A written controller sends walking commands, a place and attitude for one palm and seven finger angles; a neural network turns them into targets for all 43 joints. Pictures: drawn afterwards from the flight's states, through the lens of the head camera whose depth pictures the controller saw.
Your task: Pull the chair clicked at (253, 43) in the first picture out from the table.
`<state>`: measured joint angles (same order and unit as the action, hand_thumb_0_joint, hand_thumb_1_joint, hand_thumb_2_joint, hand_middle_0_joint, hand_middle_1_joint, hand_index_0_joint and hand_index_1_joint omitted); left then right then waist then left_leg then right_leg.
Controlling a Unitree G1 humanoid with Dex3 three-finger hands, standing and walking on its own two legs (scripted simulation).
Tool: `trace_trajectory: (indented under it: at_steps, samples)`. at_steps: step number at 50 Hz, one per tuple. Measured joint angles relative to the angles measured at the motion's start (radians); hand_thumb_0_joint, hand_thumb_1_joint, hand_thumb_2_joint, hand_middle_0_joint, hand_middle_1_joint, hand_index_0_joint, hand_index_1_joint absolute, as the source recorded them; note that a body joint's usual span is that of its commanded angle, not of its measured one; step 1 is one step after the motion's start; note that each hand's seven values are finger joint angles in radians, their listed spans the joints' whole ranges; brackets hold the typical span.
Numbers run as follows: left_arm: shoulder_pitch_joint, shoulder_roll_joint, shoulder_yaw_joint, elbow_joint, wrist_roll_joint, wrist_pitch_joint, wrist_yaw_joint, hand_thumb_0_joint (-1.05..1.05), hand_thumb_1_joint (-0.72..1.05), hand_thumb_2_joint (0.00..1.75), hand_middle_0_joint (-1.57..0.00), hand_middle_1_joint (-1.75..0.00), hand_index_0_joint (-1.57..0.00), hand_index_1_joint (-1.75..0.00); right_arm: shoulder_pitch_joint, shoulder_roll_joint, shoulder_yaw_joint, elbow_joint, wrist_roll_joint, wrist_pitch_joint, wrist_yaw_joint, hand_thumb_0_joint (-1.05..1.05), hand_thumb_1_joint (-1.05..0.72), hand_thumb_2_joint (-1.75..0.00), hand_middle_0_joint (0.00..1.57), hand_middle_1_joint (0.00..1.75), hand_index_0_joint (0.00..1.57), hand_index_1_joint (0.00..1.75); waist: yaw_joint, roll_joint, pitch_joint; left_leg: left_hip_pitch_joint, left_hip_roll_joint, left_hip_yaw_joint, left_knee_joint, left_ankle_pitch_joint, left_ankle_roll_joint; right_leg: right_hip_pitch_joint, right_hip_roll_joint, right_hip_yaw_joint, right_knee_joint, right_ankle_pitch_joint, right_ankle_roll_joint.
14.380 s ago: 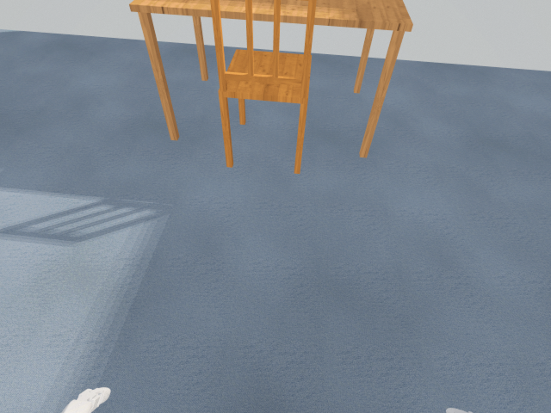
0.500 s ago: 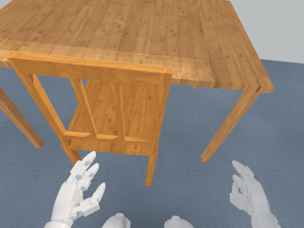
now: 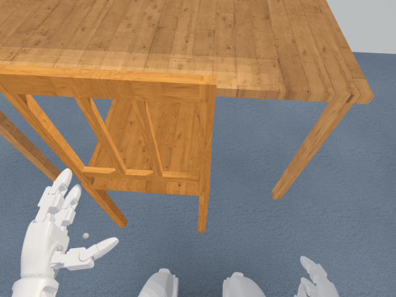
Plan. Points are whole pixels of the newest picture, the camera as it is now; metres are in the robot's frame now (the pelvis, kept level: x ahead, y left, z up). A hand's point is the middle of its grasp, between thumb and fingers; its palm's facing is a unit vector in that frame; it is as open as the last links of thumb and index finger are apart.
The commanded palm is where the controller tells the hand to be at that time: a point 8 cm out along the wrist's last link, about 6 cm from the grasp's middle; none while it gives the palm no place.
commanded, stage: raise the hand toward the chair's back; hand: left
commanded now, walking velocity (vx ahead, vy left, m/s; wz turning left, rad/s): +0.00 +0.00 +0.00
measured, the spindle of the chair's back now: (106, 140) +0.45 +0.24 +0.01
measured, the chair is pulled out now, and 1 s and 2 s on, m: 0.00 0.00 0.00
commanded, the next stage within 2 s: aim the fingers beside a spindle in 1.18 s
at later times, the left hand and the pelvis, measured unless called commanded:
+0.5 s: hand (77, 236) +0.22 +0.23 +0.03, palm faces -0.06 -1.00 -0.03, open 16.8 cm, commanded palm +0.21 +0.29 +0.05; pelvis +0.00 +0.04 +0.00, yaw +0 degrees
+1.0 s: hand (56, 215) +0.25 +0.26 +0.06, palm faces +0.03 -1.00 -0.06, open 16.9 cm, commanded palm +0.22 +0.31 +0.05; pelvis +0.00 +0.05 +0.01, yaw +0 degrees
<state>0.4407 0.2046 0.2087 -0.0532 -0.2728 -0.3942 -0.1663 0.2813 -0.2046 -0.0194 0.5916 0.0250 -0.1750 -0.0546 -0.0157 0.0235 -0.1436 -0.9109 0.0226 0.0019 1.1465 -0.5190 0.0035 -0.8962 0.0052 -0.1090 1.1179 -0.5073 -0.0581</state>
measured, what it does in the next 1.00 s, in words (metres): stands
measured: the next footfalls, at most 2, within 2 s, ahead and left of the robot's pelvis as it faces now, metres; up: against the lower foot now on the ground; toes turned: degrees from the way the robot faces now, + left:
none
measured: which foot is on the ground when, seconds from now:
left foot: down 0.00-1.00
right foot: down 0.00-1.00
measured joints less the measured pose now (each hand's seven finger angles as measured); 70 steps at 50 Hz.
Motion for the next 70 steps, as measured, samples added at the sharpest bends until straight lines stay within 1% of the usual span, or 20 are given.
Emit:
trace_trajectory:
  at_steps: [2,4,7,9,12,15,17,19,23,26,31,34,38,41,43,48,50,57,64,70]
  samples:
    - [-0.002,0.013,0.010,0.022,0.010,-0.072,-0.013,0.01,-0.01,0.51,-0.11,-0.15,-0.11,-0.15,-0.004,-0.029,-0.008,0.015,-0.002,-0.010,0.005,0.02,-0.90,-0.89,0.20,0.30,0.21,0.30,-0.001,0.004,-0.004,-0.014,-0.005,-0.010,0.013,-0.004,0.003,-0.006,-0.005,-0.010,0.006,-0.005,0.002]
    - [-0.019,0.025,-0.006,0.061,0.005,-0.103,-0.059,0.01,-0.06,0.49,-0.10,-0.14,-0.10,-0.15,-0.021,-0.057,-0.011,0.017,0.003,-0.021,0.004,0.02,-0.91,-0.89,0.20,0.30,0.21,0.30,-0.004,0.012,0.002,-0.035,-0.008,-0.016,0.033,-0.009,0.008,-0.021,-0.009,-0.016,0.019,-0.009,0.006]
    - [-0.047,0.036,-0.051,0.111,-0.003,-0.070,-0.139,0.00,-0.13,0.46,-0.09,-0.13,-0.09,-0.13,-0.053,-0.079,-0.013,0.001,0.013,-0.039,-0.007,0.02,-0.91,-0.89,0.20,0.30,0.20,0.30,-0.009,0.015,0.016,-0.053,-0.009,-0.013,0.050,-0.013,0.018,-0.036,-0.010,-0.013,0.029,-0.008,0.013]
    - [-0.051,0.042,-0.069,0.111,-0.002,-0.034,-0.161,0.00,-0.18,0.44,-0.09,-0.13,-0.09,-0.13,-0.070,-0.075,-0.015,-0.014,0.014,-0.049,-0.013,0.02,-0.91,-0.89,0.20,0.30,0.20,0.30,-0.012,0.010,0.020,-0.050,-0.008,-0.007,0.047,-0.013,0.023,-0.034,-0.009,-0.007,0.024,-0.003,0.018]
    - [-0.042,0.043,-0.063,0.063,-0.008,-0.020,-0.129,0.00,-0.25,0.41,-0.09,-0.12,-0.09,-0.12,-0.083,-0.052,-0.016,-0.033,0.009,-0.056,-0.016,0.02,-0.91,-0.89,0.20,0.30,0.20,0.30,-0.011,-0.001,0.016,-0.026,-0.008,0.002,0.028,-0.009,0.028,-0.013,-0.008,0.001,0.003,0.005,0.025]
    - [-0.047,0.036,-0.031,0.025,-0.013,-0.047,-0.068,0.00,-0.32,0.38,-0.08,-0.11,-0.08,-0.11,-0.087,-0.031,-0.006,-0.044,0.002,-0.051,-0.007,0.02,-0.91,-0.89,0.20,0.30,0.20,0.30,-0.004,-0.004,0.003,-0.002,-0.014,0.001,0.009,-0.004,0.032,0.015,-0.012,0.001,-0.019,0.010,0.031]
    - [-0.066,0.033,-0.013,0.033,-0.009,-0.059,-0.050,0.00,-0.36,0.36,-0.08,-0.10,-0.08,-0.10,-0.091,-0.026,0.008,-0.052,-0.001,-0.041,0.003,0.01,-0.91,-0.89,0.20,0.30,0.20,0.30,0.001,0.002,-0.006,0.002,-0.019,-0.002,0.005,-0.002,0.036,0.024,-0.017,-0.002,-0.027,0.012,0.035]
    - [-0.088,0.037,-0.012,0.065,-0.002,-0.048,-0.061,0.00,-0.40,0.34,-0.07,-0.09,-0.07,-0.09,-0.095,-0.026,0.026,-0.065,0.000,-0.029,0.010,0.01,-0.91,-0.89,0.20,0.30,0.20,0.30,0.006,0.009,-0.012,0.000,-0.023,-0.004,0.006,-0.001,0.041,0.025,-0.021,-0.004,-0.029,0.013,0.040]
    - [-0.115,0.055,-0.048,0.127,0.013,0.027,-0.123,0.00,-0.45,0.32,-0.06,-0.08,-0.06,-0.09,-0.096,-0.030,0.058,-0.092,0.006,-0.015,0.010,0.01,-0.90,-0.89,0.20,0.30,0.21,0.30,0.012,0.018,0.001,-0.001,-0.026,-0.003,0.008,-0.001,0.051,0.028,-0.024,-0.004,-0.034,0.017,0.048]
    - [-0.107,0.063,-0.059,0.113,0.010,0.058,-0.139,-0.01,-0.47,0.31,-0.06,-0.08,-0.06,-0.08,-0.087,-0.025,0.066,-0.098,0.003,-0.017,0.003,0.01,-0.90,-0.89,0.20,0.30,0.21,0.30,0.011,0.013,0.015,0.008,-0.026,0.001,0.000,0.002,0.055,0.038,-0.022,0.001,-0.047,0.024,0.053]
    - [-0.107,0.071,-0.010,0.051,-0.009,-0.004,-0.094,-0.01,-0.49,0.31,-0.07,-0.08,-0.07,-0.08,-0.056,-0.021,0.060,-0.074,-0.009,-0.022,0.005,0.01,-0.90,-0.89,0.20,0.30,0.21,0.30,0.012,0.003,0.013,0.019,-0.027,0.000,-0.013,0.004,0.057,0.053,-0.023,0.001,-0.067,0.030,0.059]
    - [-0.146,0.079,0.022,0.082,-0.013,-0.023,-0.098,-0.01,-0.49,0.30,-0.06,-0.08,-0.06,-0.08,-0.049,-0.033,0.060,-0.057,-0.007,-0.014,0.011,0.01,-0.90,-0.89,0.20,0.30,0.21,0.30,0.009,0.008,0.006,0.009,-0.030,-0.003,-0.007,0.002,0.061,0.046,-0.026,-0.002,-0.064,0.029,0.062]
    - [-0.182,0.094,0.018,0.149,-0.014,0.043,-0.148,-0.01,-0.50,0.30,-0.06,-0.08,-0.06,-0.08,-0.045,-0.051,0.059,-0.053,0.005,-0.002,0.011,0.01,-0.90,-0.89,0.20,0.30,0.21,0.30,-0.002,0.018,0.011,0.005,-0.031,0.000,-0.006,0.002,0.066,0.043,-0.026,0.000,-0.066,0.031,0.067]
    - [-0.159,0.093,0.000,0.143,-0.016,0.088,-0.164,-0.01,-0.50,0.30,-0.06,-0.08,-0.06,-0.08,-0.037,-0.053,0.051,-0.059,0.007,-0.007,0.009,0.02,-0.90,-0.89,0.20,0.30,0.21,0.30,-0.011,0.017,0.014,0.019,-0.027,0.008,-0.024,0.006,0.068,0.053,-0.022,0.008,-0.085,0.040,0.070]
    - [-0.133,0.091,-0.006,0.112,-0.018,0.082,-0.151,-0.01,-0.50,0.30,-0.06,-0.08,-0.06,-0.08,-0.028,-0.050,0.045,-0.061,0.003,-0.016,0.010,0.02,-0.90,-0.89,0.20,0.30,0.21,0.30,-0.015,0.011,0.012,0.030,-0.025,0.012,-0.037,0.010,0.067,0.062,-0.020,0.013,-0.098,0.045,0.070]
    - [-0.123,0.081,0.017,0.080,-0.021,-0.009,-0.096,-0.01,-0.50,0.30,-0.06,-0.08,-0.06,-0.08,-0.023,-0.047,0.037,-0.053,-0.007,-0.023,0.020,0.01,-0.90,-0.89,0.20,0.30,0.21,0.30,-0.014,0.001,0.004,0.033,-0.027,0.010,-0.039,0.009,0.065,0.064,-0.021,0.011,-0.097,0.042,0.067]
    - [-0.144,0.080,0.027,0.106,-0.018,-0.022,-0.094,-0.01,-0.50,0.30,-0.06,-0.08,-0.06,-0.08,-0.029,-0.051,0.040,-0.052,-0.007,-0.017,0.024,0.01,-0.90,-0.89,0.20,0.30,0.21,0.30,-0.013,0.002,0.002,0.020,-0.028,0.006,-0.027,0.006,0.064,0.053,-0.022,0.007,-0.084,0.036,0.065]
    - [-0.141,0.085,-0.010,0.133,-0.006,0.051,-0.138,-0.01,-0.50,0.30,-0.06,-0.08,-0.06,-0.08,-0.052,-0.051,0.048,-0.065,0.001,-0.010,0.020,0.01,-0.90,-0.89,0.20,0.30,0.21,0.30,-0.009,0.016,0.014,0.016,-0.024,0.002,-0.021,0.005,0.058,0.048,-0.018,0.003,-0.078,0.034,0.060]
    - [-0.132,0.077,0.013,0.099,-0.025,-0.016,-0.107,-0.01,-0.50,0.30,-0.07,-0.08,-0.07,-0.08,-0.054,-0.039,0.052,-0.059,-0.005,-0.018,0.017,0.01,-0.90,-0.89,0.20,0.30,0.21,0.30,-0.003,0.014,0.003,0.024,-0.022,-0.004,-0.031,0.007,0.049,0.054,-0.016,-0.002,-0.080,0.030,0.050]
    - [-0.182,0.078,0.013,0.189,-0.021,0.022,-0.147,-0.01,-0.50,0.30,-0.06,-0.08,-0.06,-0.08,-0.066,-0.052,0.057,-0.056,0.001,-0.009,0.013,0.01,-0.90,-0.89,0.20,0.30,0.21,0.30,-0.003,0.020,0.005,-0.002,-0.020,-0.011,-0.009,0.000,0.041,0.028,-0.015,-0.009,-0.054,0.018,0.041]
